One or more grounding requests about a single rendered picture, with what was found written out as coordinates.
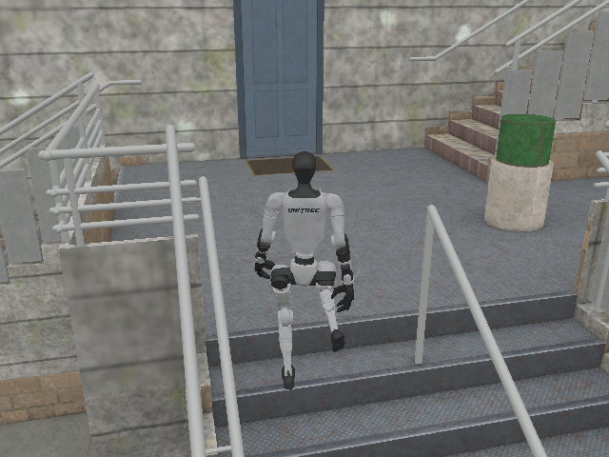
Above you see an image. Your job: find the robot right hand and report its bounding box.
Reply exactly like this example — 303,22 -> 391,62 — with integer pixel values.
331,283 -> 354,312

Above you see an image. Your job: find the robot left upper arm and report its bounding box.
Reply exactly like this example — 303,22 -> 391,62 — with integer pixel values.
260,192 -> 285,244

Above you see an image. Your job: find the robot right forearm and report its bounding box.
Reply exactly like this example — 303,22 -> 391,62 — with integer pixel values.
336,234 -> 354,286

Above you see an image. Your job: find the robot left forearm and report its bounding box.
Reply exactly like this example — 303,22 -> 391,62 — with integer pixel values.
255,229 -> 271,264

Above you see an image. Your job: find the robot right upper arm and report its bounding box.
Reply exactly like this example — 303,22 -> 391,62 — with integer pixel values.
324,193 -> 345,248

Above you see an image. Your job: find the robot torso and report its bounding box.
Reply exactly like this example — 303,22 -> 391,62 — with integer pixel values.
282,189 -> 327,287

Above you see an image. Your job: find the left robot shin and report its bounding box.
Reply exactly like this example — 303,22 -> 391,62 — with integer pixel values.
278,310 -> 292,376

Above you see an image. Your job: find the robot left hand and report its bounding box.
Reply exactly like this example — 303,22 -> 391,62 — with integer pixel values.
255,260 -> 275,279

